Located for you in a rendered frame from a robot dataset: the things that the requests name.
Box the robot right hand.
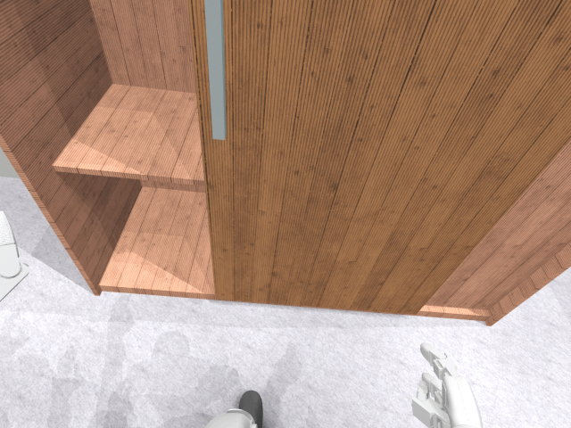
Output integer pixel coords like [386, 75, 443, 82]
[412, 343, 483, 428]

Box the robot left hand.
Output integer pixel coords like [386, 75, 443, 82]
[0, 211, 30, 301]

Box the wardrobe door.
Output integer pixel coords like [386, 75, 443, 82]
[187, 0, 571, 315]
[425, 140, 571, 310]

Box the left robot foot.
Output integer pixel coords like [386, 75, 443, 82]
[239, 391, 263, 428]

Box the handle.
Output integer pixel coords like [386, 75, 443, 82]
[204, 0, 227, 140]

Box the left robot shin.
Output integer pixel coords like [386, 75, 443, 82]
[227, 409, 255, 424]

